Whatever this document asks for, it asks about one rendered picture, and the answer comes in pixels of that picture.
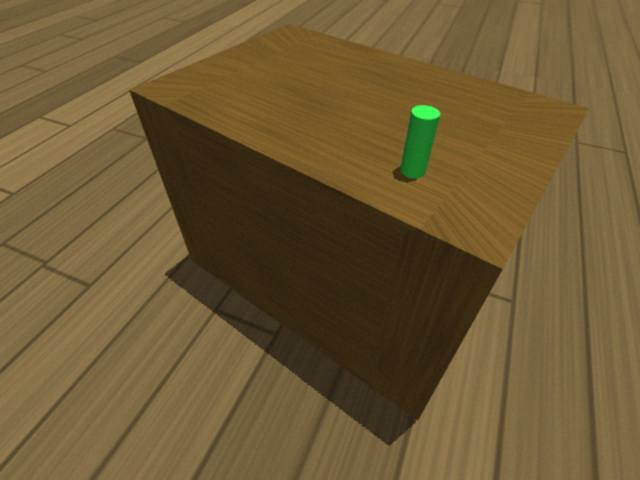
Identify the can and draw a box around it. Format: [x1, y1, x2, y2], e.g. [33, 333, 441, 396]
[400, 105, 440, 178]

